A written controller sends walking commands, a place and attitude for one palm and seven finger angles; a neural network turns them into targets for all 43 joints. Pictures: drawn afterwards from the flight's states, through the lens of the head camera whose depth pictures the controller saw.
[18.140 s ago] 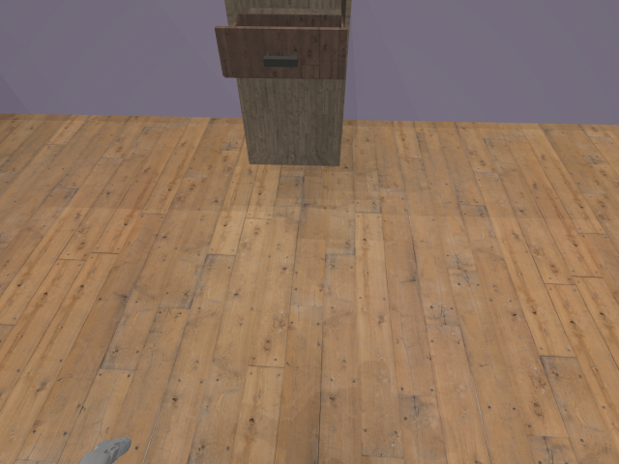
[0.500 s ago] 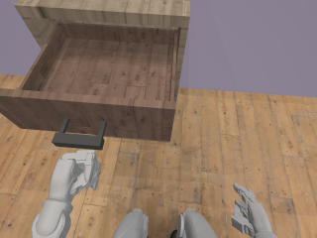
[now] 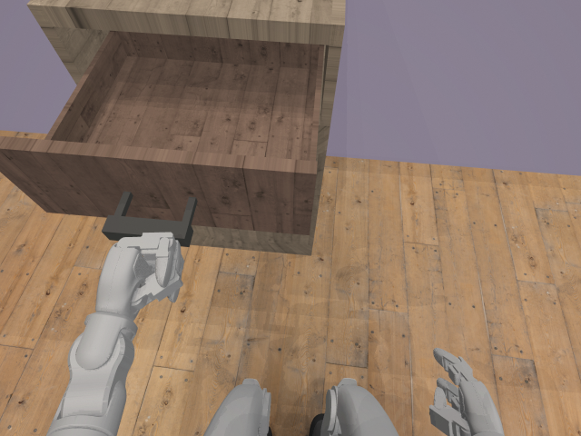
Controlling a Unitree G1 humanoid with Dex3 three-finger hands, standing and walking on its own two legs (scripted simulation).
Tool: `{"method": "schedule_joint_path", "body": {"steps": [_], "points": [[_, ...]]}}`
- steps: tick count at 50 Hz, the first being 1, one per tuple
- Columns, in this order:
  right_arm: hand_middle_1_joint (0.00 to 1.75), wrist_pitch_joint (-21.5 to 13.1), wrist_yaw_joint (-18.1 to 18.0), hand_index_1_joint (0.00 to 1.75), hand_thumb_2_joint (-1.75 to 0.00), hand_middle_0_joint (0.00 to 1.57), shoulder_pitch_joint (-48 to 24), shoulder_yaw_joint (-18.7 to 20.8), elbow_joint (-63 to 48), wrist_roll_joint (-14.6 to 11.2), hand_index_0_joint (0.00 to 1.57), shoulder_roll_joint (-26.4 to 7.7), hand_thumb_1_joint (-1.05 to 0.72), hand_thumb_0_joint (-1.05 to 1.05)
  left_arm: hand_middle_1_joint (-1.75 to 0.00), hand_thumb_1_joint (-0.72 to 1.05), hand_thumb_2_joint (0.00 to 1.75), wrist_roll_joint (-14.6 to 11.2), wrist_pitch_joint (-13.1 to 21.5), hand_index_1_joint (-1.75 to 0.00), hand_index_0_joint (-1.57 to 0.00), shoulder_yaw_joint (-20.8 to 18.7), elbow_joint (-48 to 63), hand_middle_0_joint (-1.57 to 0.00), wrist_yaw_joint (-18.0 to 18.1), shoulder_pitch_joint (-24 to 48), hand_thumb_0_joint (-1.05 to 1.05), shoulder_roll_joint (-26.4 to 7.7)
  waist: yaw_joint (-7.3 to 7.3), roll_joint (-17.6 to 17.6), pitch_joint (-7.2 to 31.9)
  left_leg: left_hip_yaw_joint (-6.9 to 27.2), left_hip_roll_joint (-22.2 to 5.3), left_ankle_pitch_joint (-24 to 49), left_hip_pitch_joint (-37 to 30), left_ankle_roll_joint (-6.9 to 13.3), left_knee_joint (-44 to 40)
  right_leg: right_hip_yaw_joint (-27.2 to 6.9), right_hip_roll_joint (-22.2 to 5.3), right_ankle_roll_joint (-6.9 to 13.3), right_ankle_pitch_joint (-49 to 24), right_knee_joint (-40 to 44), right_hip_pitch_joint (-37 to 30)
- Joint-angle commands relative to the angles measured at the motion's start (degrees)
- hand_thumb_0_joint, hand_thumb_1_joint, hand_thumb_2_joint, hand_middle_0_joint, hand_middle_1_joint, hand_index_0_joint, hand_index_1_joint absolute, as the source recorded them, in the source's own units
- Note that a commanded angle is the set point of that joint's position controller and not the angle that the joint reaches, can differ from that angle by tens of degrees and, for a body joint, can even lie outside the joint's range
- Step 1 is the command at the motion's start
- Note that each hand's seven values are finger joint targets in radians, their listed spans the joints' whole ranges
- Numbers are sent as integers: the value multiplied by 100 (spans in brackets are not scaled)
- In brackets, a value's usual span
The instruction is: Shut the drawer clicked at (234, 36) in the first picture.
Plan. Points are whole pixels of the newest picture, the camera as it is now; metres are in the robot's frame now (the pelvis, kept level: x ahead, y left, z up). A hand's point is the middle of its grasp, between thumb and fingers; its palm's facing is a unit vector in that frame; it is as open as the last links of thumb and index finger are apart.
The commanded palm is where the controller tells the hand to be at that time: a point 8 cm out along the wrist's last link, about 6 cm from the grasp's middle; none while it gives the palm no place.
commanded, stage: push the drawer shut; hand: left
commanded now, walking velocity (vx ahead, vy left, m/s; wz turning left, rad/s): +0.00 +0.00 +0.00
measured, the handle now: (153, 216) +0.39 +0.21 +0.04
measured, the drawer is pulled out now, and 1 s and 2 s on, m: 0.25 0.13 0.00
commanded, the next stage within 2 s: none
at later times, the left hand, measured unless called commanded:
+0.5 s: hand (182, 233) +0.37 +0.17 +0.03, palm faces -0.07 -1.00 -0.07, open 3.0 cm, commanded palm +0.36 +0.22 +0.04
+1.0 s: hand (194, 193) +0.43 +0.16 +0.04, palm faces -0.05 -1.00 -0.06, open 3.0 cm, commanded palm +0.42 +0.21 +0.04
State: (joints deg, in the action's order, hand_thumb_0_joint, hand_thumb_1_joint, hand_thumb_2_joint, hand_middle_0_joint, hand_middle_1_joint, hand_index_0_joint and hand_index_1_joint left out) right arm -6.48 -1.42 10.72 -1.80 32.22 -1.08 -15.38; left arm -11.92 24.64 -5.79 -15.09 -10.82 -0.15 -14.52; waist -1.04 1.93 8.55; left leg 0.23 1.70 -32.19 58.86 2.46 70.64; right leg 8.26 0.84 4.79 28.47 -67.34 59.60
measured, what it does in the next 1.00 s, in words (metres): stands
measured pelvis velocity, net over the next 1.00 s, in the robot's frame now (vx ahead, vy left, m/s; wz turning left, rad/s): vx -0.01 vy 0.02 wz -0.02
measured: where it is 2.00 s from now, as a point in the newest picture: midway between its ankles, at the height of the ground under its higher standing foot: outside the picture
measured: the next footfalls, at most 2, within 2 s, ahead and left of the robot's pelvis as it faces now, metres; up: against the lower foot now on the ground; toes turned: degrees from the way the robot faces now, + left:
none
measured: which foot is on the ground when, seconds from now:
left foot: down 0.00-1.00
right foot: down 0.00-1.00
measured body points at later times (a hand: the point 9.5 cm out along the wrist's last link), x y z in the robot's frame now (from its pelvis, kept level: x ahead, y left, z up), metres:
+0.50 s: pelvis +0.00 +0.01 +0.01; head +0.11 +0.01 +0.44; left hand +0.37 +0.22 +0.04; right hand +0.12 -0.25 -0.11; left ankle +0.01 +0.09 -0.63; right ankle +0.04 -0.07 -0.63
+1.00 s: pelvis -0.01 +0.02 +0.00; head +0.12 +0.02 +0.43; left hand +0.43 +0.22 +0.04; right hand +0.08 -0.24 -0.12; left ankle +0.01 +0.09 -0.63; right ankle +0.04 -0.07 -0.63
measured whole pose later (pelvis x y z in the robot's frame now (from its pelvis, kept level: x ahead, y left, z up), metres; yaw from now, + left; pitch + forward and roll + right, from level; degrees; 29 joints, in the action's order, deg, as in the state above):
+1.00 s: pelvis -0.01 +0.02 +0.00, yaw -1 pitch +23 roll -2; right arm -1.9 -0.2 15.0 -2.1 36.0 0.0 -15.4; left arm -7.8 28.3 -11.9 -48.1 -8.4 32.3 -17.0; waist -5.3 1.9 7.7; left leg -1.6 2.0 -30.5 61.2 3.9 69.0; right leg 6.4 0.6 3.2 26.3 -65.6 62.3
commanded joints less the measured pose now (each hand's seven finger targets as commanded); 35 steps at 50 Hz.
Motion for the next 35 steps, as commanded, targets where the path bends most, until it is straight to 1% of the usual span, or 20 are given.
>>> {"method": "schedule_joint_path", "body": {"steps": [1,3,4,5,6,9,10,11,13,15,18,19,21,24,26,27,28,30,31,35], "points": [[30,-270,-83,30,-90,20,117,312,-687,-50,20,-749,-90,0,-160,90,90,-126,294,-160,-140,-497,984,-140,122,1819,0,-791,-288,-61,2053,294,-111,1140,-641,-28,-992,-1013,-117,-345,-652,1168,-1851],[30,-257,-89,30,-90,20,123,299,-655,-59,20,-760,-90,0,-160,90,90,-121,290,-160,-140,-572,796,-140,139,2035,0,-884,-310,-68,2004,279,-116,1154,-583,-23,-990,-1053,-115,-341,-654,1198,-1868],[30,-263,-81,30,-90,20,119,290,-652,-53,20,-727,-90,0,-160,90,90,-129,298,-160,-140,-469,772,-140,125,2157,0,-741,-308,18,2041,269,-103,1153,-632,-26,-1012,-1042,-122,-343,-681,1194,-1876],[30,-255,-79,30,-90,20,150,305,-632,-60,20,-748,-90,0,-160,90,90,-130,312,-160,-140,-635,707,-140,143,2171,0,-901,-270,2,2039,278,-111,1177,-665,-40,-1043,-1026,-120,-334,-700,1194,-1884],[30,-256,-68,30,-90,20,134,288,-657,-52,20,-733,-90,0,-160,90,90,-131,313,-160,-140,-511,676,-140,129,2209,0,-764,-270,87,2057,268,-95,1169,-690,-42,-1069,-1027,-123,-334,-707,1199,-1897],[30,-228,-48,30,-90,20,193,289,-620,-43,20,-739,-90,0,-160,90,90,-117,324,-160,-140,-544,424,-140,169,2332,0,-762,-293,6,2006,267,-103,1208,-688,-46,-1097,-1011,-117,-339,-787,1204,-1884],[30,-212,-51,30,-90,20,222,301,-597,-47,20,-767,-90,0,-160,90,90,-95,345,-160,-140,-669,365,-140,191,2418,0,-909,-287,-55,2016,287,-121,1209,-682,-53,-1107,-982,-112,-336,-786,1174,-1858],[30,-203,-44,30,-90,20,220,294,-604,-44,20,-746,-90,0,-160,90,90,-91,347,-160,-140,-518,277,-140,184,2550,0,-748,-344,-61,1955,260,-105,1178,-659,-41,-1093,-1007,-116,-351,-776,1208,-1839],[30,-190,-52,30,-90,20,266,300,-550,-31,20,-780,-90,0,-160,90,90,-73,395,-160,-140,-700,138,-140,221,2749,0,-955,-353,-140,1935,267,-116,1125,-558,-32,-1074,-1036,-105,-348,-691,1210,-1833],[30,-155,-53,30,-90,20,305,312,-536,-36,20,-780,-90,0,-160,90,90,-62,423,-160,-140,-770,-79,-140,203,2830,0,-976,-352,-207,1968,247,-116,1137,-551,-42,-1084,-1045,-119,-357,-742,1209,-1861],[30,-129,-54,30,-90,20,355,314,-501,-37,20,-796,-90,0,-160,90,90,-40,486,-160,-140,-817,-120,-140,198,3203,0,-1096,-367,-6,2059,255,-119,1183,-632,-45,-1098,-1036,-108,-339,-780,1165,-1825],[30,-107,-42,30,-90,20,386,307,-488,-29,20,-784,-90,0,-160,90,90,-22,492,-160,-140,-828,-203,-140,197,3170,0,-1067,-314,131,2136,267,-114,1232,-743,-64,-1147,-999,-101,-325,-836,1143,-1823],[30,-89,-31,30,-90,20,426,322,-474,-21,20,-791,-90,0,-160,90,90,-26,499,-160,-140,-781,-190,-140,189,3303,0,-1019,-330,230,2294,296,-121,1400,-940,-81,-1172,-939,-95,-324,-1016,1090,-1770],[30,-38,-18,30,-90,20,525,331,-432,-16,20,-822,-90,0,-160,90,90,12,481,-160,-140,-769,-470,-140,190,3425,0,-1011,-373,61,2281,342,-139,1513,-994,-93,-1199,-875,-66,-328,-1135,1052,-1724],[30,-19,-11,30,-90,20,552,337,-390,-9,20,-825,-90,0,-160,90,90,17,518,-160,-140,-700,-401,-140,220,3738,0,-964,-403,192,2352,369,-144,1544,-1111,-108,-1210,-849,-78,-326,-1145,1041,-1649],[30,-6,-10,30,-90,20,569,350,-376,-9,20,-825,-90,0,-160,90,90,19,514,-160,-140,-677,-503,-140,232,3777,0,-915,-453,121,2324,367,-146,1553,-1130,-106,-1206,-843,-75,-334,-1153,1065,-1621],[30,1,-13,30,-90,20,622,347,-368,0,20,-860,-90,0,-160,90,90,34,534,-160,-140,-787,-557,-140,239,3831,0,-1067,-421,132,2330,394,-151,1643,-1149,-116,-1210,-805,-56,-312,-1212,1005,-1598],[30,46,-5,30,-90,20,642,356,-326,2,20,-858,-90,0,-160,90,90,53,561,-160,-140,-782,-648,-140,264,4002,0,-1056,-475,70,2369,403,-167,1734,-1203,-123,-1199,-805,-58,-330,-1308,1000,-1563],[30,65,1,30,-90,20,662,354,-312,12,20,-848,-90,0,-160,90,90,69,563,-160,-140,-808,-774,-140,270,3994,0,-1051,-446,83,2346,383,-154,1667,-1158,-127,-1205,-815,-61,-329,-1246,1017,-1588],[30,122,5,30,-90,20,713,342,-247,22,20,-871,-90,0,-160,90,90,135,603,-160,-140,-815,-1189,-140,297,4488,0,-1086,-534,72,2172,422,-156,1510,-1111,-131,-1197,-793,-47,-323,-1048,1015,-1357]]}}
